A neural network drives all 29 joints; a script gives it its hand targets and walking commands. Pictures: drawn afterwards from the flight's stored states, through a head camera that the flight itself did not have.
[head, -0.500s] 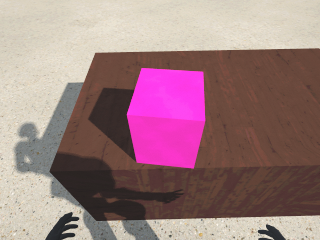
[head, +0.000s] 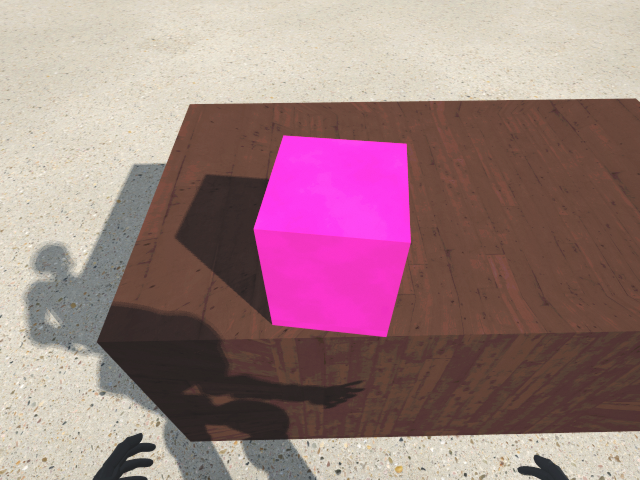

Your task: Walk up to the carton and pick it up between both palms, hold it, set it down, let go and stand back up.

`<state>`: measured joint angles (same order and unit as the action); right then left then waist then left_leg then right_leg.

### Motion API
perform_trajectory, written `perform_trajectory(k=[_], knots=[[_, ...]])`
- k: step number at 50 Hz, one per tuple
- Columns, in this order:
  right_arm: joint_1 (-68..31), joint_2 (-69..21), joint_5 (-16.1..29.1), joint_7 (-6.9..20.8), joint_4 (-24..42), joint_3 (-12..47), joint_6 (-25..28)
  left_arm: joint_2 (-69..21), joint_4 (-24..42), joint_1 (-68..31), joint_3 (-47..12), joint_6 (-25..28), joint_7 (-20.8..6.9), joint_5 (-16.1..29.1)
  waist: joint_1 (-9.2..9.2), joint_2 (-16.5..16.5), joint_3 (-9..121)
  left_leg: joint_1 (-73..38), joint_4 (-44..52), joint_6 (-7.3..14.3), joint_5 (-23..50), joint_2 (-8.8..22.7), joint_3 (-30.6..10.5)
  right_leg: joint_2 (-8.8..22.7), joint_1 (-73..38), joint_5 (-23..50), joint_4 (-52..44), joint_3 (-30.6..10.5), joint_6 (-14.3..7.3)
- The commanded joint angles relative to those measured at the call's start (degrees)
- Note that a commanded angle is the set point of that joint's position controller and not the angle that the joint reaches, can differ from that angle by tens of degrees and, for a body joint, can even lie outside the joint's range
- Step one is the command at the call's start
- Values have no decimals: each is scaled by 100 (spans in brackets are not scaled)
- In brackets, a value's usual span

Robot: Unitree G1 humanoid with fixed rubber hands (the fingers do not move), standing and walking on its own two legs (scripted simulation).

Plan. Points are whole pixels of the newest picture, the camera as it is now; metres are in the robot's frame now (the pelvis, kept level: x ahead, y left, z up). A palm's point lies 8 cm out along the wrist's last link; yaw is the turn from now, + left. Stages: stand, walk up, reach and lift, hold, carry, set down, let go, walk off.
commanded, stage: stand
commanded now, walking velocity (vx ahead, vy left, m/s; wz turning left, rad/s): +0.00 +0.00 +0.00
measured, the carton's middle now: (336, 238) +0.48 +0.00 -0.02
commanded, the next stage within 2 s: none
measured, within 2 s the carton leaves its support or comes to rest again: neither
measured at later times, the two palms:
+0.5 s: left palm out of the picture +0.10 +0.29 -0.09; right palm out of the picture +0.09 -0.28 -0.11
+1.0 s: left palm out of the picture +0.10 +0.29 -0.10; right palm out of the picture +0.09 -0.28 -0.11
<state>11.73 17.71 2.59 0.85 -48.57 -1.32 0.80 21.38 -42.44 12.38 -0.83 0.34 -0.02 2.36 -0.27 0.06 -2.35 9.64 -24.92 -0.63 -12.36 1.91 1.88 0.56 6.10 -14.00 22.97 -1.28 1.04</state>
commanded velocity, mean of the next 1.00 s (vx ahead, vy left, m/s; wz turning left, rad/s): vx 0.00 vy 0.00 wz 0.00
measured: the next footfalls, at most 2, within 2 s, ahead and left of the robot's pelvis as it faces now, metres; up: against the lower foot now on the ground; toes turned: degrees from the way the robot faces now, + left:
none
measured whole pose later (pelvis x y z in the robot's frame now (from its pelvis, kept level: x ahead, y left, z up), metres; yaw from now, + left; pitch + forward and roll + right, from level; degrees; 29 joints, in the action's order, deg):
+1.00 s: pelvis +0.00 +0.00 +0.00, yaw +0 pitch -2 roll +0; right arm 11.7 17.9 2.6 0.8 -51.6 -1.3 0.8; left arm 21.4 -46.7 12.4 -0.8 0.4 0.0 2.3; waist -0.3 -0.2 -2.5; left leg 9.6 -24.3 -0.6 -12.4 1.9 1.9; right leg 0.6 6.1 -14.0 22.4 -1.3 1.0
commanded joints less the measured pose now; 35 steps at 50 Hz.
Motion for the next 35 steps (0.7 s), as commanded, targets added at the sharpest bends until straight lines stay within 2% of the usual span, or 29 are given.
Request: perform_trajectory(k=[1,2,3,4,5,7,8,9,10,11,12,13,14,15,16,19,20,21,24,25,26,27,28,29,30,31,33,34,35], knots=[[-382,1453,-452,-53,-50,-305,127,1169,-242,-48,353,173,19,-366,-57,-283,125,-24,517,299,503,501,-613,590,273,539,-476,-435,-252],[-429,1437,-445,-58,1,-330,97,1241,-169,-80,382,171,17,-398,33,6,88,-73,603,302,503,530,-668,569,375,508,-436,-337,-263],[-420,1507,-439,-63,-9,-315,84,1148,-219,-128,373,184,25,-372,53,-111,175,-243,573,257,653,499,-599,534,397,543,-421,-419,-266],[-513,1525,-441,-76,27,-354,135,1093,-228,-77,361,191,22,-372,51,-229,253,-230,554,245,422,506,-589,554,344,577,-505,-402,-264],[-443,1454,-418,-82,-19,-297,134,1171,-226,-178,369,171,18,-368,30,-37,48,-134,564,238,570,531,-603,594,418,456,-515,-370,-271],[-509,1478,-422,-55,-47,-313,142,1144,-273,-185,359,213,9,-381,66,-180,299,-289,559,261,557,549,-711,555,372,489,-489,-405,-287],[-534,1421,-415,-39,-46,-292,130,1187,-238,-196,363,213,10,-382,80,-43,361,-375,495,255,719,551,-691,581,319,578,-466,-351,-263],[-424,1542,-413,-35,-112,-311,120,1179,-296,-80,366,204,18,-383,37,-165,181,-234,477,299,797,549,-665,612,381,681,-490,-400,-300],[-459,1432,-418,-34,-102,-283,123,1195,-341,-137,357,212,34,-361,62,-162,317,-297,497,265,861,503,-659,593,262,736,-452,-421,-302],[-525,1439,-417,-36,-113,-303,131,1209,-336,-152,369,192,45,-356,112,-335,287,-204,502,255,723,475,-552,608,249,843,-493,-427,-271],[-526,1312,-421,-41,-58,-302,153,1164,-346,-152,334,192,43,-373,71,-72,326,-144,505,283,662,524,-713,643,137,801,-486,-350,-293],[-522,1331,-388,-30,-88,-268,117,1280,-334,-147,389,231,15,-365,-9,-116,432,-349,477,289,750,526,-635,647,219,724,-467,-422,-260],[-509,1426,-422,-43,-125,-249,121,1204,-365,-248,366,201,17,-333,19,-257,297,-256,537,264,687,477,-568,620,178,593,-583,-510,-237],[-621,1431,-413,-30,-93,-309,102,1237,-319,-310,367,194,21,-371,74,-31,280,-248,529,259,575,466,-596,577,325,671,-551,-385,-215],[-515,1346,-394,-27,-115,-263,101,1181,-405,-152,351,208,35,-380,100,-59,267,-291,542,244,619,488,-658,589,350,605,-542,-394,-244],[-503,1398,-422,-27,-141,-261,134,1210,-467,-110,346,202,62,-340,72,194,29,-179,549,298,899,545,-713,639,427,697,-458,-372,-284],[-462,1522,-420,-28,-180,-284,114,1277,-500,-62,387,202,32,-329,-48,-118,51,-247,526,297,989,535,-625,674,343,528,-546,-455,-251],[-436,1494,-405,-44,-189,-279,137,1116,-483,-28,303,202,13,-292,-9,-212,240,-293,483,279,832,511,-656,667,251,672,-577,-468,-292],[-545,1434,-414,-30,-191,-255,120,1200,-467,-216,356,221,16,-336,-1,-166,261,-197,528,251,739,492,-629,649,105,783,-512,-413,-265],[-484,1490,-395,-18,-192,-254,115,1158,-485,-230,344,192,13,-301,51,137,370,-345,586,258,806,544,-701,631,185,678,-514,-391,-255],[-537,1532,-414,-49,-192,-294,145,1098,-496,-142,339,181,21,-316,7,-120,355,-334,534,304,761,558,-613,640,208,733,-593,-472,-262],[-461,1536,-460,-72,-229,-279,140,1051,-507,-146,335,200,48,-325,68,-72,187,-268,523,266,893,567,-684,653,285,827,-553,-431,-282],[-560,1441,-446,-57,-213,-265,156,1131,-531,-257,341,194,36,-322,63,-141,188,-275,517,240,928,501,-623,664,275,971,-537,-420,-255],[-409,1411,-441,-71,-262,-251,107,1207,-524,-167,351,215,25,-325,39,-2,233,-270,574,293,946,545,-640,681,224,909,-459,-415,-286],[-411,1428,-391,-62,-270,-259,145,1065,-569,-127,337,213,40,-299,5,-56,375,-368,471,299,1021,612,-674,710,149,927,-491,-449,-295],[-476,1450,-372,-59,-245,-281,142,1134,-529,-175,349,209,21,-330,4,-335,412,-395,484,271,999,550,-592,679,176,989,-541,-440,-285],[-476,1468,-409,-69,-234,-265,115,1167,-563,-220,330,215,15,-349,88,91,382,-494,500,266,924,577,-623,664,270,872,-564,-399,-236],[-447,1547,-416,-75,-236,-306,127,1127,-622,-108,322,214,44,-312,112,-131,235,-422,528,278,1120,581,-717,660,274,992,-534,-453,-283],[-491,1516,-422,-88,-209,-272,150,1042,-582,-212,292,183,20,-306,75,-129,451,-453,501,263,1093,619,-627,675,160,975,-581,-397,-239]])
